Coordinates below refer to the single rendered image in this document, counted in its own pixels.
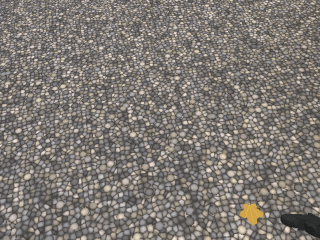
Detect right robot hand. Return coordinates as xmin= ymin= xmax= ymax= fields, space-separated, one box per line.
xmin=280 ymin=213 xmax=320 ymax=240

